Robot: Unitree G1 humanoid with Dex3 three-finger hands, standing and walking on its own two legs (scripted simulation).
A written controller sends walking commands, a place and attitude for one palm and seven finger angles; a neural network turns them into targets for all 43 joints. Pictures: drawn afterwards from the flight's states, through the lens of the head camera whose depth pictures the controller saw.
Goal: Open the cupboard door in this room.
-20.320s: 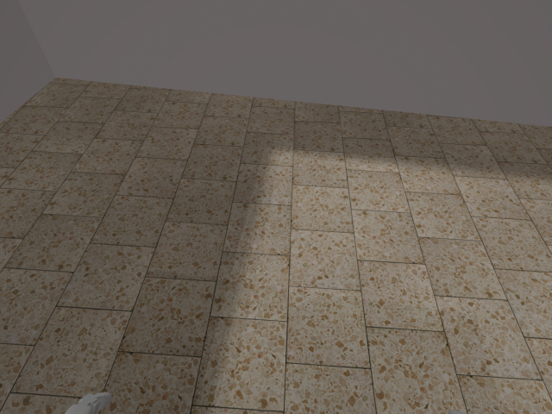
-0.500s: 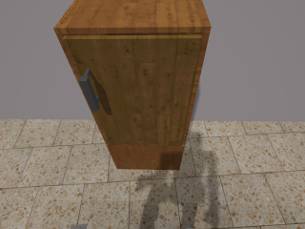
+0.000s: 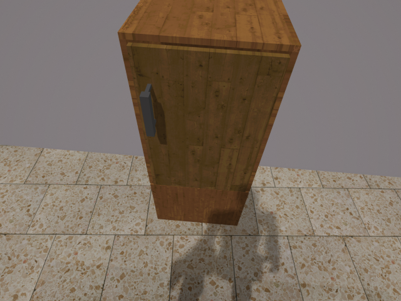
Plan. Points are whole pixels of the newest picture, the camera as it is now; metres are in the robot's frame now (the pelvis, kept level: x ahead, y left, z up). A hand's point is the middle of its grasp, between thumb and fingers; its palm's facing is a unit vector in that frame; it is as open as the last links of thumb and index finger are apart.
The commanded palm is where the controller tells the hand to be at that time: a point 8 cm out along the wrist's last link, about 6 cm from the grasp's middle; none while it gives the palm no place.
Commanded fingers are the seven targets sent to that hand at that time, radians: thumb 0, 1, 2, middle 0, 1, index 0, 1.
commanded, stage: come to a stop and stand still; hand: left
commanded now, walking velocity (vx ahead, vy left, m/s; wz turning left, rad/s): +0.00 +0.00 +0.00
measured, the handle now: (150, 110) +0.58 +0.20 +0.03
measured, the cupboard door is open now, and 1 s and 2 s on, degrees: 0 0 0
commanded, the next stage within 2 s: look again from close up in 0.36 s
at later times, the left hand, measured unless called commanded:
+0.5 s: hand out of the picture -0.04 +0.13 -0.17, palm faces +0.03 -0.99 -0.14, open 7.4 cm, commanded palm none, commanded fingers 0.00 0.90 0.90 -0.20 -0.30 -0.20 -0.30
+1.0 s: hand out of the picture +0.01 +0.19 -0.18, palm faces +0.01 -0.98 -0.19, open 7.4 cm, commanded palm none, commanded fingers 0.00 0.90 0.90 -0.20 -0.30 -0.20 -0.30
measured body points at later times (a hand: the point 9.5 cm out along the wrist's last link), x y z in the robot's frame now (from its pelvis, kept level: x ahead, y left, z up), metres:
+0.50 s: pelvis -0.02 -0.01 +0.00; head +0.00 -0.01 +0.45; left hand -0.04 +0.19 -0.16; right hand -0.05 -0.23 -0.16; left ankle +0.06 +0.09 -0.73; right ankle -0.05 -0.11 -0.73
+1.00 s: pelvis -0.01 +0.02 +0.00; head -0.01 +0.03 +0.45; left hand +0.01 +0.25 -0.16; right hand +0.02 -0.22 -0.14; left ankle +0.06 +0.09 -0.73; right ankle -0.05 -0.11 -0.73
